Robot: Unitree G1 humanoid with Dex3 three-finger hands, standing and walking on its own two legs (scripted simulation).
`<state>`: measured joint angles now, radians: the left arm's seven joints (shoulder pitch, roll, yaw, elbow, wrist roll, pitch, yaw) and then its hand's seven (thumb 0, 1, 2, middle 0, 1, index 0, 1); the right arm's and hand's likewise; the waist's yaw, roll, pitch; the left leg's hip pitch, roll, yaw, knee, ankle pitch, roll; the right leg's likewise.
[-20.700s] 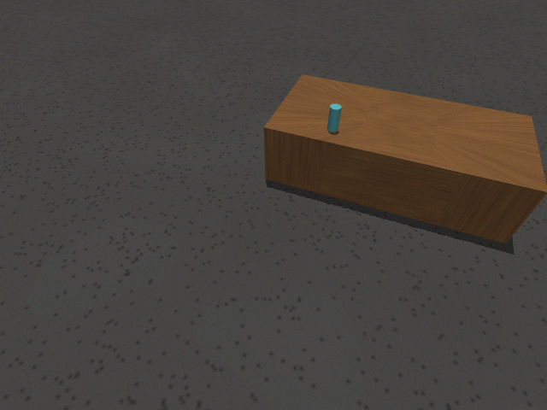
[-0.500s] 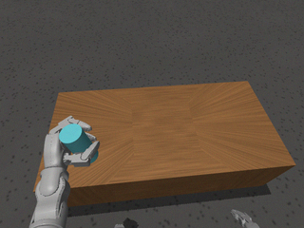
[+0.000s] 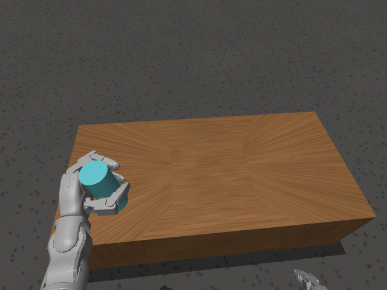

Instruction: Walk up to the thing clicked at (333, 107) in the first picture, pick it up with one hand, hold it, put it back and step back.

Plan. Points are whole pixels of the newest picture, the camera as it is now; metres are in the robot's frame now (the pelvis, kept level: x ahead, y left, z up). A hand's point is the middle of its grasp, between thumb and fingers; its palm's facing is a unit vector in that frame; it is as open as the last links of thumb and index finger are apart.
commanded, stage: hold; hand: left
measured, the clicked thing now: (105, 188) +0.34 +0.18 +0.05
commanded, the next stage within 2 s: none
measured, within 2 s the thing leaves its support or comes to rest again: neither
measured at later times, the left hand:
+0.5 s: hand (110, 188) +0.33 +0.17 +0.06, palm faces +0.12 -0.99 -0.01, open 7.2 cm
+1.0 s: hand (114, 186) +0.33 +0.16 +0.06, palm faces +0.11 -0.99 +0.00, open 7.2 cm
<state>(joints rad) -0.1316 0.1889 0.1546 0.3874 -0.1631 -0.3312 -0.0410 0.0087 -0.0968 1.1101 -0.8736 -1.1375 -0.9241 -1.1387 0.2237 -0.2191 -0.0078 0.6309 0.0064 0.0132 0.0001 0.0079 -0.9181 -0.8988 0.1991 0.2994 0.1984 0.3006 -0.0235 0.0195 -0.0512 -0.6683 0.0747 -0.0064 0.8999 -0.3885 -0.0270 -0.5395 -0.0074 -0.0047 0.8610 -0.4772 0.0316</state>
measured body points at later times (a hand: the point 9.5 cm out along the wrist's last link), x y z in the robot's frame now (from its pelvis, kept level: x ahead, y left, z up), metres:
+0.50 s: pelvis -0.01 +0.00 +0.01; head +0.03 +0.00 +0.45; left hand +0.31 +0.22 +0.07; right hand +0.13 -0.25 -0.10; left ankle +0.03 +0.13 -0.69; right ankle -0.03 -0.14 -0.69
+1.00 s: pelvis +0.00 -0.01 +0.01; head +0.04 +0.00 +0.46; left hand +0.32 +0.21 +0.06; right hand +0.14 -0.25 -0.10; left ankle +0.03 +0.13 -0.69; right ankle -0.03 -0.14 -0.69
